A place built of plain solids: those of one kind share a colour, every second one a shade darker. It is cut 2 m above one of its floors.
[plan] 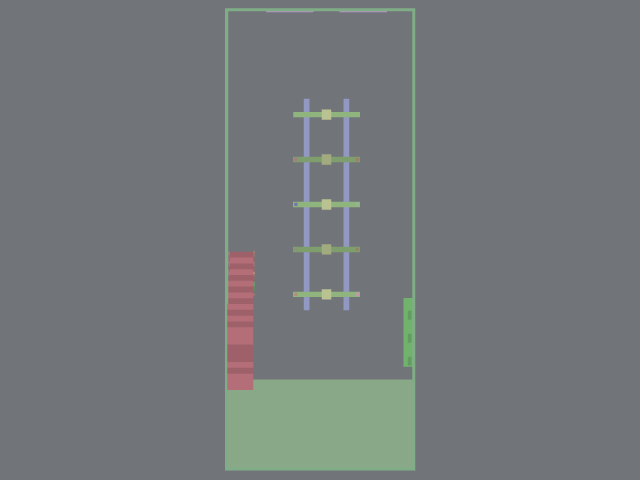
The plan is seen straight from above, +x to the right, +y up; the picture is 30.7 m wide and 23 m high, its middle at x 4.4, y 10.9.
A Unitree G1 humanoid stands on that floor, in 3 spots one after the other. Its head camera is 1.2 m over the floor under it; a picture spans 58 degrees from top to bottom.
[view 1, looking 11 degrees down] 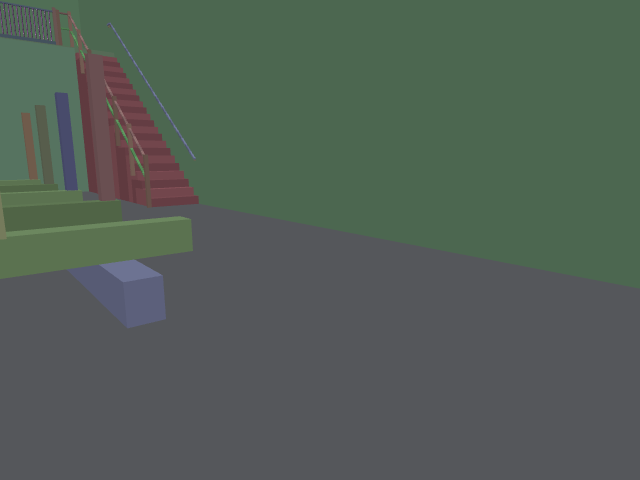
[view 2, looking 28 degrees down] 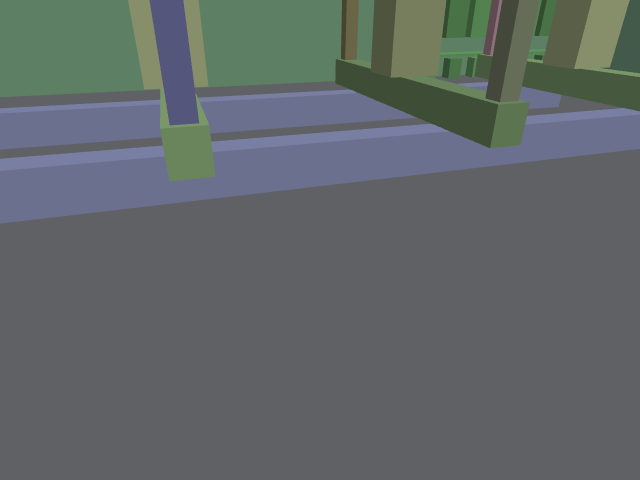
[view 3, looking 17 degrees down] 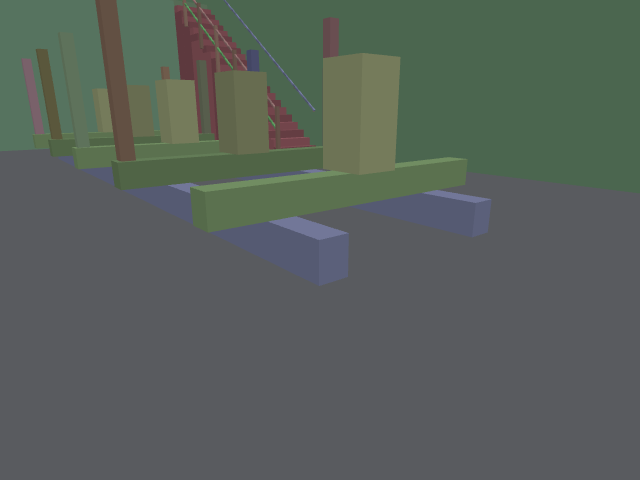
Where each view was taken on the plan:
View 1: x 4.71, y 20.76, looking -130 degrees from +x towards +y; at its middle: ground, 6.29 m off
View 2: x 0.64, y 12.64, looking -18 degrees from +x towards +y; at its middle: ground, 2.56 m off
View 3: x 7.57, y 19.86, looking -129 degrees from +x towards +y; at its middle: beam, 2.95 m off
